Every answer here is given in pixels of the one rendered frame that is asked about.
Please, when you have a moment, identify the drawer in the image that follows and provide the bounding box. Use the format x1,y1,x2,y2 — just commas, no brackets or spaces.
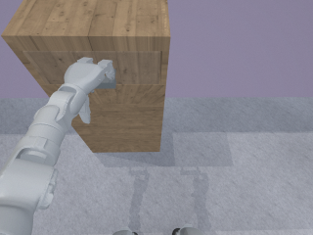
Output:
22,50,160,84

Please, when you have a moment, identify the left robot shin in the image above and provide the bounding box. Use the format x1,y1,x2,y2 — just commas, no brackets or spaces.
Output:
119,227,133,233

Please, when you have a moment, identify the robot left hand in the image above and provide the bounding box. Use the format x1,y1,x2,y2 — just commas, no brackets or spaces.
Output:
64,57,114,124

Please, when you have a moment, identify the handle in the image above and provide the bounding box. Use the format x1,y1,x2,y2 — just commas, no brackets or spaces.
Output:
96,69,116,89

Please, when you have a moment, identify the robot left forearm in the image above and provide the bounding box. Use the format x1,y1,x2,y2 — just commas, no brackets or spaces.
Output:
0,83,87,184

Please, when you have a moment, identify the robot left upper arm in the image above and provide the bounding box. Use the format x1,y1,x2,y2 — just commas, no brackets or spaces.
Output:
0,158,59,235

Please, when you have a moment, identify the robot shin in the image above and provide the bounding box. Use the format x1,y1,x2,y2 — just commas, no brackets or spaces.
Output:
119,227,133,233
180,224,193,230

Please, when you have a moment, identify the cabinet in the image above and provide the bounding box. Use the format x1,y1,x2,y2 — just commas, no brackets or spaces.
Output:
1,0,171,153

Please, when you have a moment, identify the right robot shin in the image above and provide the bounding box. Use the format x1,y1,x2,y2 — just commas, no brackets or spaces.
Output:
180,224,193,230

